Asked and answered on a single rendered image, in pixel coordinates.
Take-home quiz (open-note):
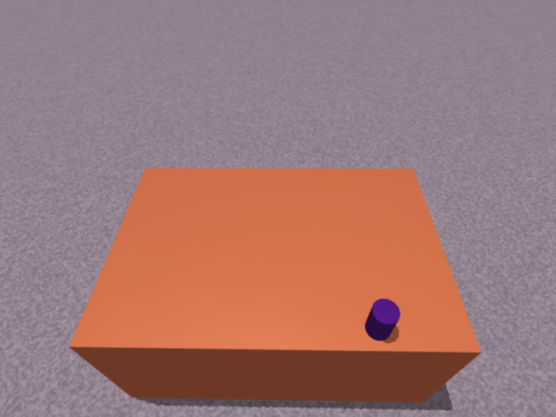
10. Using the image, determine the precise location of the can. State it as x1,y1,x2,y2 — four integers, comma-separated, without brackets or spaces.
365,299,400,341

